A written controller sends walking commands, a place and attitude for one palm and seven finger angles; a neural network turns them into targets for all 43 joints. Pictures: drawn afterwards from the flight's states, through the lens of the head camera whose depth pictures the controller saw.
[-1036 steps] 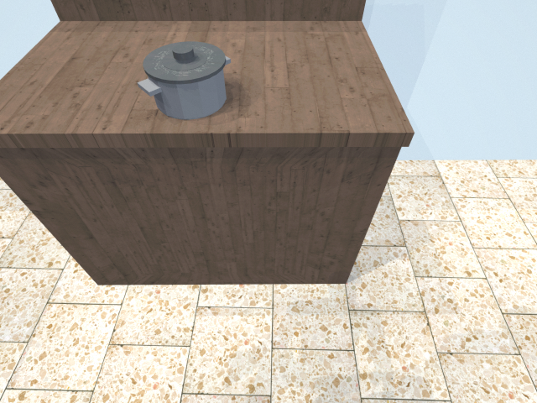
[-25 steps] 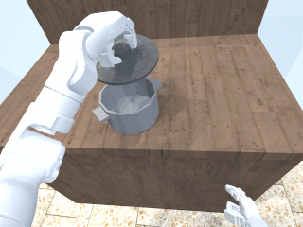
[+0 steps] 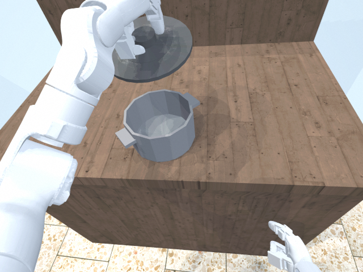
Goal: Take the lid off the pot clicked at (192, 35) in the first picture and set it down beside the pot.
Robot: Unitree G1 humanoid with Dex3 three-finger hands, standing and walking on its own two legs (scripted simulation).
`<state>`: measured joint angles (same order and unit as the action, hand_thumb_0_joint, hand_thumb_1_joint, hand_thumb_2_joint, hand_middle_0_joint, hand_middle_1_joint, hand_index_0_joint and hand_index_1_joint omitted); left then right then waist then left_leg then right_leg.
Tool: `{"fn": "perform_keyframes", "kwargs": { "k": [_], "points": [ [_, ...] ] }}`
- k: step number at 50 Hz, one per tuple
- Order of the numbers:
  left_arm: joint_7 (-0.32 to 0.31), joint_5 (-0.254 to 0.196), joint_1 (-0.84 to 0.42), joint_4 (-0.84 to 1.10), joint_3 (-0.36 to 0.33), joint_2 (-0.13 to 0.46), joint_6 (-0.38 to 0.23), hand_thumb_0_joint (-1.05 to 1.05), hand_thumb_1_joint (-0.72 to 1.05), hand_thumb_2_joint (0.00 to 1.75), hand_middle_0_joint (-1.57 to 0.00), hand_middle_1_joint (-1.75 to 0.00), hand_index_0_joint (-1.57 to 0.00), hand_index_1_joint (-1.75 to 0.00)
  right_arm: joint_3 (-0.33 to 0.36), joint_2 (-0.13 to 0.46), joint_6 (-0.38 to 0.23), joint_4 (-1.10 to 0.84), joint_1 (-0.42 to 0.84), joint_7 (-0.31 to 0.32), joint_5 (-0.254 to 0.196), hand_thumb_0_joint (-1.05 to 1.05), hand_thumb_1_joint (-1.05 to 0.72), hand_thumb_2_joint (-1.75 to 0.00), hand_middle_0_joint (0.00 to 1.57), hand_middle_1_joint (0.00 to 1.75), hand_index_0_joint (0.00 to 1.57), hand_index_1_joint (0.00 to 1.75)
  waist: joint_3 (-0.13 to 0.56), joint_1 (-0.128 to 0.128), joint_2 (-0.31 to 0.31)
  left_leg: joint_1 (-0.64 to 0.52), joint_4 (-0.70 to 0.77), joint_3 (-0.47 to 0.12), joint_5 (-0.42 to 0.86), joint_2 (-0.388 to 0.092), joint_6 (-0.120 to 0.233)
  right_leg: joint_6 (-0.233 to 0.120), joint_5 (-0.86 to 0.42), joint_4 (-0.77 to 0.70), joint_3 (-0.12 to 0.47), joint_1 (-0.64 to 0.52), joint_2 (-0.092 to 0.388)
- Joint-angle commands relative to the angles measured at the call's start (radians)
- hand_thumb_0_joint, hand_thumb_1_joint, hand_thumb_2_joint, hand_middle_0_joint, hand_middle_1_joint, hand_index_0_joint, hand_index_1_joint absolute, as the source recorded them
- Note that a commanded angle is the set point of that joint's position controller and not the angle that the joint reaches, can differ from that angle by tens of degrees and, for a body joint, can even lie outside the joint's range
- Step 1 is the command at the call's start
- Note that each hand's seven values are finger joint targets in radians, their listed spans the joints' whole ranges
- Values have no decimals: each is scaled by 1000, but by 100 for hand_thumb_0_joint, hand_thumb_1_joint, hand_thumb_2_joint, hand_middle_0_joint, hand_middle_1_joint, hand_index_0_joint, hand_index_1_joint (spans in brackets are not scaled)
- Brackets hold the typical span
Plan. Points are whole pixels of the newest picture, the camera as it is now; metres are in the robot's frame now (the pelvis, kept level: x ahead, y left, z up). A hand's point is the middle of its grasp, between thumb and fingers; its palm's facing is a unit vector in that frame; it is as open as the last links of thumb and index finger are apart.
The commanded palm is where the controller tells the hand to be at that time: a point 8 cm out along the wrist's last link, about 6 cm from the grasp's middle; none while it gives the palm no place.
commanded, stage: lift the lid straight up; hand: left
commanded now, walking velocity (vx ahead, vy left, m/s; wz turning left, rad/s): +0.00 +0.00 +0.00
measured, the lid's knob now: (144, 37) +0.47 +0.09 +0.28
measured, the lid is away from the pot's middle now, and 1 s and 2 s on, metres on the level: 0.03 0.10 0.21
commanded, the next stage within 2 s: move the lid sideways beside the pot in 0.12 s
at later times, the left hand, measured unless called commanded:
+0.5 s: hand (121, 40) +0.44 +0.12 +0.30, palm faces -0.03 -0.06 -1.00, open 7.7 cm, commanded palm +0.40 +0.14 +0.37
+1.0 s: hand (87, 44) +0.44 +0.18 +0.30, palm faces -0.08 -0.06 -0.99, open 7.7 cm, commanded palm +0.40 +0.20 +0.37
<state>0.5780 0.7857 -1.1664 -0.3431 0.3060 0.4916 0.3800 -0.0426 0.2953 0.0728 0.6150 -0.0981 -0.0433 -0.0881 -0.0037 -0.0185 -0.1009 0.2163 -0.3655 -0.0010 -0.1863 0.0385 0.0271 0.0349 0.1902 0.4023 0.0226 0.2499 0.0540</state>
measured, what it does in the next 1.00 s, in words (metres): stands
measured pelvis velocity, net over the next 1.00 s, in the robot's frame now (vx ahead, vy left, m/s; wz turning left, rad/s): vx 0.00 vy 0.00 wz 0.00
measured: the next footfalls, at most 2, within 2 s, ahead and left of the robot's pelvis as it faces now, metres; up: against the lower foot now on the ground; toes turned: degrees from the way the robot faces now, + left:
none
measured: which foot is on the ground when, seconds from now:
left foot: down 0.00-1.00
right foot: down 0.00-1.00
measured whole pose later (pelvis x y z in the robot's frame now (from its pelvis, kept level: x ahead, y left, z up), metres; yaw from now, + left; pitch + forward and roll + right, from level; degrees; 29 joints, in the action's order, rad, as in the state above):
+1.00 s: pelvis +0.00 +0.00 +0.00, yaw +0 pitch +2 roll +1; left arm 0.64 0.85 -1.12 -0.42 0.21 0.65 0.37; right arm -0.04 0.32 0.10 0.59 -0.13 -0.02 -0.10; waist -0.02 0.00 -0.09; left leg 0.23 -0.37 0.00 -0.18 0.03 0.02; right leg 0.03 0.18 0.40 0.02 0.26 0.04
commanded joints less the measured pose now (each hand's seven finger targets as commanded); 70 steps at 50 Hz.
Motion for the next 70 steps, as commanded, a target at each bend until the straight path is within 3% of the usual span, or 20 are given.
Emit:
{"fn": "perform_keyframes", "kwargs": {
  "k": [1,4,10,11,13,19,23,29,30,38,40,43,45,49,55,58,60,63,65,70],
  "points": [
    [-52,37,-533,198,-143,189,4,0,59,111,-100,-97,-87,-89,45,89,-43,-181,143,-7,-1,0,-90,-90,20,30,20,30,462,-9,156,-176,-4,12,338,18,33,-80,-309,-1,-66,-164,-65],
    [-55,26,-497,144,-165,214,10,0,59,111,-100,-97,-87,-89,46,110,-29,-165,129,-4,-5,0,-90,-90,20,30,20,30,408,-2,173,-155,2,13,296,14,33,-79,-284,-20,-69,-137,-59],
    [-61,40,-626,273,-187,262,4,0,59,111,-100,-97,-87,-89,42,92,-47,-180,131,1,2,0,-90,-90,20,30,20,30,515,-9,133,-204,-6,6,355,21,33,-80,-317,1,-57,-181,-70],
    [-58,44,-595,208,-158,221,13,0,59,111,-100,-97,-87,-89,41,87,-45,-176,136,2,1,0,-90,-90,20,30,20,30,476,-2,155,-190,-12,11,344,17,34,-79,-314,1,-62,-162,-69],
    [-72,62,-555,131,-214,278,28,0,59,111,-100,-97,-87,-89,39,96,-39,-157,120,6,1,0,-90,-90,20,30,20,30,418,-16,193,-142,8,14,283,13,30,-77,-277,-11,-65,-155,-67],
    [-75,56,-506,204,-212,279,8,0,59,111,-100,-97,-87,-89,44,103,-36,-184,143,4,-2,0,-90,-90,20,30,20,30,486,-19,139,-167,-7,17,326,16,34,-82,-301,-4,-58,-179,-57],
    [-56,84,-501,112,-207,298,31,0,59,111,-100,-97,-87,-89,37,102,-24,-175,122,18,-5,0,-90,-90,20,30,20,30,399,-9,190,-124,12,24,249,11,33,-71,-250,-19,-63,-144,-60],
    [-36,69,-548,190,-198,311,9,0,59,111,-100,-97,-87,-89,44,112,-37,-183,121,25,-9,0,-90,-90,20,30,20,30,461,2,132,-181,-6,13,293,23,40,-72,-284,-20,-57,-156,-59],
    [-34,89,-575,193,-237,367,12,0,59,111,-100,-97,-87,-89,43,109,-40,-182,102,26,-6,0,-90,-90,20,30,20,30,479,-6,134,-184,0,14,294,22,39,-70,-282,-16,-53,-171,-67],
    [-7,94,-554,133,-183,328,7,0,59,111,-100,-97,-87,-89,44,114,-37,-177,96,31,-13,0,-90,-90,20,30,20,30,416,9,112,-176,2,6,251,23,39,-69,-237,-24,-64,-126,-71],
    [-13,97,-579,199,-258,419,-6,0,59,111,-100,-97,-87,-89,50,125,-42,-178,77,31,-7,0,-90,-90,20,30,20,30,488,-2,106,-203,-3,5,299,27,42,-70,-274,-23,-53,-166,-73],
    [-1,105,-538,67,-247,413,4,0,59,111,-100,-97,-87,-89,48,129,-28,-163,73,36,-10,0,-90,-90,20,30,20,30,392,7,147,-145,6,7,243,22,40,-66,-246,-32,-63,-133,-67],
    [-3,108,-545,132,-285,469,-11,0,59,111,-100,-97,-87,-89,52,135,-27,-175,66,32,-8,0,-90,-90,20,30,20,30,461,-8,120,-162,1,9,288,27,42,-69,-284,-22,-52,-175,-68],
    [9,96,-486,84,-239,417,-16,0,59,111,-100,-97,-87,-89,57,142,-12,-175,69,28,-15,0,-90,-90,20,30,20,30,414,10,122,-160,-6,6,293,20,41,-71,-279,-31,-63,-138,-66],
    [17,107,-507,190,-308,509,-31,0,59,111,-100,-97,-87,-89,57,138,-10,-194,51,28,-12,0,-90,-90,20,30,20,30,475,-2,86,-196,-19,1,368,20,44,-69,-316,-17,-54,-163,-75],
    [29,109,-477,103,-276,481,-22,0,59,111,-100,-97,-87,-89,54,140,4,-185,52,32,-18,0,-90,-90,20,30,20,30,386,10,104,-154,-9,1,293,16,40,-67,-260,-28,-68,-119,-75],
    [19,109,-488,180,-342,564,-38,0,59,111,-100,-97,-87,-89,59,147,-2,-193,40,32,-14,0,-90,-90,20,30,20,30,478,-4,79,-191,-16,1,335,21,44,-70,-280,-20,-54,-160,-76],
    [28,105,-498,134,-261,474,-37,0,59,111,-100,-97,-87,-89,54,136,4,-187,51,36,-20,0,-90,-90,20,30,20,30,408,17,72,-182,-13,-7,306,15,40,-69,-239,-28,-71,-108,-79],
    [19,101,-511,203,-303,525,-50,0,59,111,-100,-97,-87,-89,57,140,-5,-193,42,35,-17,0,-90,-90,20,30,20,30,473,7,40,-219,-19,-12,356,18,40,-73,-248,-25,-64,-127,-84],
    [18,106,-524,137,-294,529,-52,0,59,111,-100,-97,-87,-89,55,145,3,-173,31,39,-19,0,-90,-90,20,30,20,30,428,16,55,-194,-4,-14,287,16,37,-72,-203,-37,-71,-109,-85]
  ]
}}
